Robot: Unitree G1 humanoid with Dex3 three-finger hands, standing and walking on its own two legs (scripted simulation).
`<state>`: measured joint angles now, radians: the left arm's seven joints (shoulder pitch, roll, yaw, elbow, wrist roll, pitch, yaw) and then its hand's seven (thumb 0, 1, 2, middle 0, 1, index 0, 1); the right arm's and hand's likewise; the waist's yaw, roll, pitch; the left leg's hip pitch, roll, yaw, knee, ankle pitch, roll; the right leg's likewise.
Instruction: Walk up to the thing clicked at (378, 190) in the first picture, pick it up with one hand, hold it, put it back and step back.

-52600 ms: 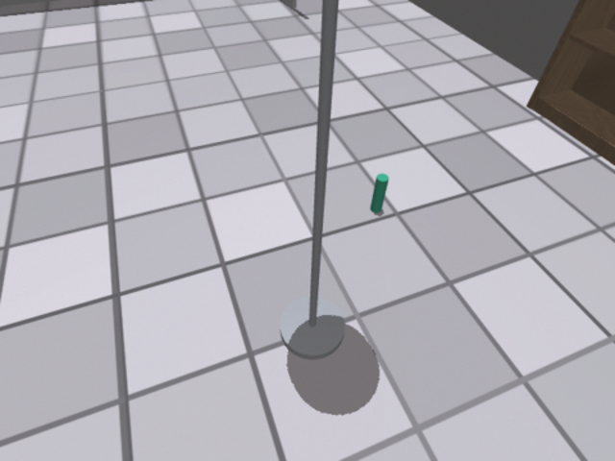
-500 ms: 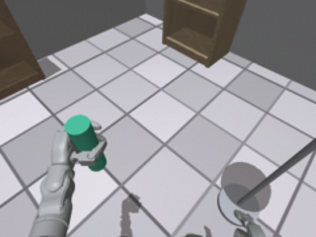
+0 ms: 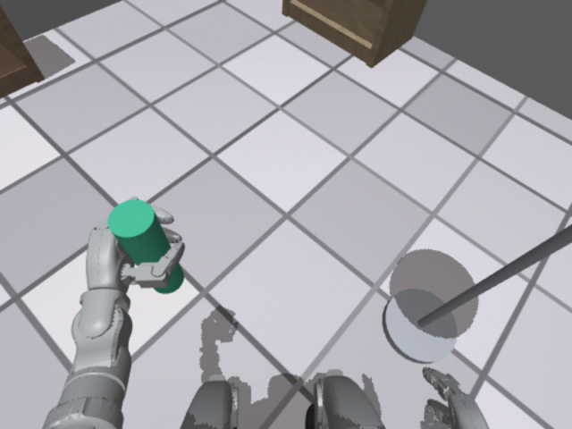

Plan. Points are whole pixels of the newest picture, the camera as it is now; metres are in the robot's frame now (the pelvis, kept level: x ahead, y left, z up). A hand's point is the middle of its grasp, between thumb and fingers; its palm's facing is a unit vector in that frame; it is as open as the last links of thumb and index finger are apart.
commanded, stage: crouch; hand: left
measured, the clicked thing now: (152, 253) +0.36 +0.18 -0.01
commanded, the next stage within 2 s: lower in 1.44 s
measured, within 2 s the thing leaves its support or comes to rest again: neither
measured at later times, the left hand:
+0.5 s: hand (183, 288) +0.39 +0.18 -0.25, palm faces +0.08 -1.00 -0.02, open 7.1 cm
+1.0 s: hand (191, 296) +0.42 +0.19 -0.39, palm faces +0.07 -1.00 -0.01, open 7.1 cm
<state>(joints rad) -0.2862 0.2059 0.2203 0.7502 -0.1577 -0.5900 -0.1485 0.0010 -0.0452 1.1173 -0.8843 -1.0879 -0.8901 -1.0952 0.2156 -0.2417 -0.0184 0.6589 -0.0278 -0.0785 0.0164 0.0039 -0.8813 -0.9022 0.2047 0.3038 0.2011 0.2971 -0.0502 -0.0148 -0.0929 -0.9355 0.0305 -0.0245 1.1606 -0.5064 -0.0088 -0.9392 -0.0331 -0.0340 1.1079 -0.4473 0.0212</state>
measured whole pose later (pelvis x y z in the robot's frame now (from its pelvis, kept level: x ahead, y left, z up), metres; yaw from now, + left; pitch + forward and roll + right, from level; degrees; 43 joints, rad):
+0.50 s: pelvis -0.04 -0.01 -0.21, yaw -1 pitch +33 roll -3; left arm -0.59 0.31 0.38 1.05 -0.12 -0.78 -0.21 0.00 -0.05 1.12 -0.89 -1.09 -0.89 -1.09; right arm 0.11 -0.26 0.02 0.70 -0.09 -0.06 0.07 0.00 -0.90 -0.91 0.20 0.30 0.20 0.30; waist -0.09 0.00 -0.18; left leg -1.85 0.01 -0.07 1.98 -0.71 -0.03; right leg -1.86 -0.05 -0.03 1.93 -0.64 0.01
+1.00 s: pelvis -0.07 +0.00 -0.34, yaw -4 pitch +29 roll -6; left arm -0.76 0.48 0.49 1.21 -0.06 -0.78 -0.21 0.00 -0.05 1.13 -0.89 -1.08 -0.90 -1.08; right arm 0.12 -0.30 0.10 0.72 -0.14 -0.02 0.10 0.00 -0.90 -0.91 0.21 0.30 0.20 0.30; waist -0.19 -0.03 -0.04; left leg -2.20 -0.01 -0.12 2.38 -0.69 -0.02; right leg -2.18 -0.04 -0.05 2.27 -0.60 0.03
